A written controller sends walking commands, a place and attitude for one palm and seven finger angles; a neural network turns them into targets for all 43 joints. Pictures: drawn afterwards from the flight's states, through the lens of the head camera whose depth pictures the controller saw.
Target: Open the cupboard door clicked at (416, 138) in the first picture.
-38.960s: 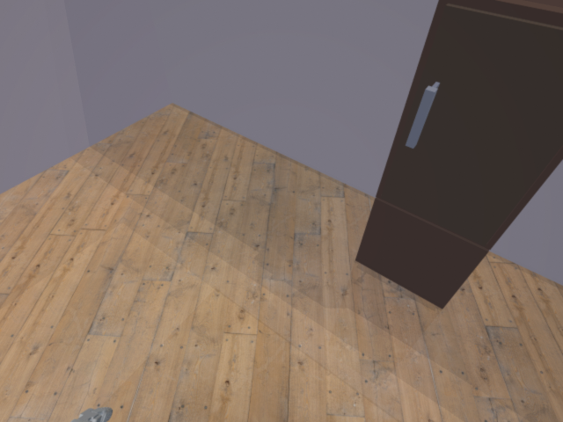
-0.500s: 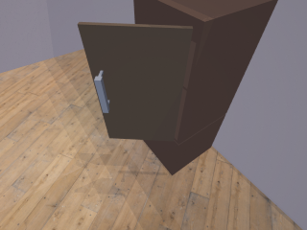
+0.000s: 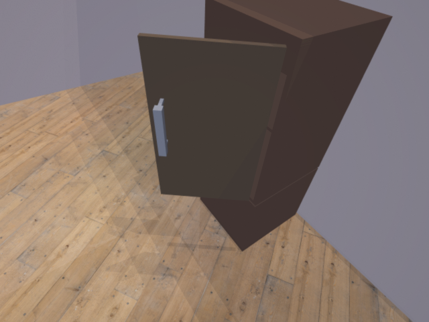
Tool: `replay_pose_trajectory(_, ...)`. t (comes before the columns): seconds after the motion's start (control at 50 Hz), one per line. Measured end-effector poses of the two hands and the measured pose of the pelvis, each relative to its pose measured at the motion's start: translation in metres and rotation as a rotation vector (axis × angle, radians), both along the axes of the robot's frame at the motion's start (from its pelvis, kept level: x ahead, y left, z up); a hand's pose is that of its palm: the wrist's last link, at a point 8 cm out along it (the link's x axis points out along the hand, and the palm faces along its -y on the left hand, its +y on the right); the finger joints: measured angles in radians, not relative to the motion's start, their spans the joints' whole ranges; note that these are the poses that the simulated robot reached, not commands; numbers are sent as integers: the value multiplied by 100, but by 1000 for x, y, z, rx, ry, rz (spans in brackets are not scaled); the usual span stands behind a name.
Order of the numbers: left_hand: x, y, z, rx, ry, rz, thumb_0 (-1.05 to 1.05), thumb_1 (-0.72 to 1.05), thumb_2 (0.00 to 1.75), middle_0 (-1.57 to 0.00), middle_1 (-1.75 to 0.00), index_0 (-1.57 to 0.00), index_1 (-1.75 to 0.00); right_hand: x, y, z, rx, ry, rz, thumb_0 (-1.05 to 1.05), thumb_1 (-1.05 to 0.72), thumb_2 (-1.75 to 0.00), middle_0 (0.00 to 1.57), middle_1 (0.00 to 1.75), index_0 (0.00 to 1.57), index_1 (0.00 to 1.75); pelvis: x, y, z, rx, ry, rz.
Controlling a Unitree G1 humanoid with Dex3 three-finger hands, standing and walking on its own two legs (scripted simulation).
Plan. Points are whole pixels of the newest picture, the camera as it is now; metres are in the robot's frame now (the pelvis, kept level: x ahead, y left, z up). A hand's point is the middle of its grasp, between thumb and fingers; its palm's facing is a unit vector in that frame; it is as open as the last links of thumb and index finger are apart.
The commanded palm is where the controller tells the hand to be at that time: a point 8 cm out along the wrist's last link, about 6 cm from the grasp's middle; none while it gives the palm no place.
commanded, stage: look again from close up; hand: left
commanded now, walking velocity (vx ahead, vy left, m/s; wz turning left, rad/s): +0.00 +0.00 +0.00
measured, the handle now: (162, 128) +0.61 +0.19 +0.01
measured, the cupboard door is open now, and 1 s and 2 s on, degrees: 51 51 51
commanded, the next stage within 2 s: shuffle to correct the standing spot in 0.18 s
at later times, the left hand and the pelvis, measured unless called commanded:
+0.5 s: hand out of the picture -0.07 +0.17 -0.18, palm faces +0.07 -0.99 -0.14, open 7.4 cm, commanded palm none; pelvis -0.02 +0.01 +0.00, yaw +1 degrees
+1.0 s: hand out of the picture +0.06 +0.16 -0.17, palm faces +0.02 -0.99 -0.14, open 7.3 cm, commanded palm none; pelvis +0.05 +0.00 +0.01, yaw +0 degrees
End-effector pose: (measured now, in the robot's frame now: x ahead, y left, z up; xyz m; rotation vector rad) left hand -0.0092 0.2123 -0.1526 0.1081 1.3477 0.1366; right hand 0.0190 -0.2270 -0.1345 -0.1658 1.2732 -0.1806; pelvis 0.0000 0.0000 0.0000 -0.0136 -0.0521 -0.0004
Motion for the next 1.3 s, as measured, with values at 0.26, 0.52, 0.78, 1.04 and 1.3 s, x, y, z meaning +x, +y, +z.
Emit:
replay_pose_trajectory(0.26,-34,28,6,24,32,3,0,91,90,-19,-30,-19,-30,-41,23,-1,36,62,3,1,-92,-89,20,30,20,30,-21,15,2,8,22,6)
replay_pose_trajectory(0.52,-66,1,5,-31,105,55,0,91,90,-19,-30,-19,-30,-45,18,-3,42,96,5,1,-91,-89,20,30,20,30,-16,8,2,4,32,18)
replay_pose_trajectory(0.78,-55,-20,-11,-77,120,128,0,91,90,-20,-30,-20,-30,12,10,-5,13,42,43,1,-92,-89,20,30,20,30,21,5,-7,-10,24,46)
replay_pose_trajectory(1.04,87,7,15,11,-16,-19,2,95,90,-20,-30,-20,-30,-2,16,10,52,150,-48,1,-92,-89,20,30,20,30,61,-8,11,0,50,3)
replay_pose_trajectory(1.3,161,-19,8,40,-176,-13,0,93,90,-20,-30,-20,-30,31,-20,-16,45,186,-52,1,-91,-89,20,30,20,30,76,-29,-8,26,33,48)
